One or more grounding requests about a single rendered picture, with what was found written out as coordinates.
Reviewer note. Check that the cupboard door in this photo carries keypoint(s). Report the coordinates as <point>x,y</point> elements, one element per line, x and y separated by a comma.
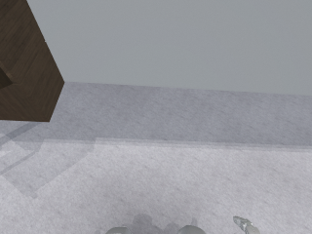
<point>4,80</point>

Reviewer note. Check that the right robot hand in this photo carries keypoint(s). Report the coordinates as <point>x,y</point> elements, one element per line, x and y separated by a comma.
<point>246,225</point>

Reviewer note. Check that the robot right thigh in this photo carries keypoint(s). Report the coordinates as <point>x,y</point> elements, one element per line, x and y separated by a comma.
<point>190,229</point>

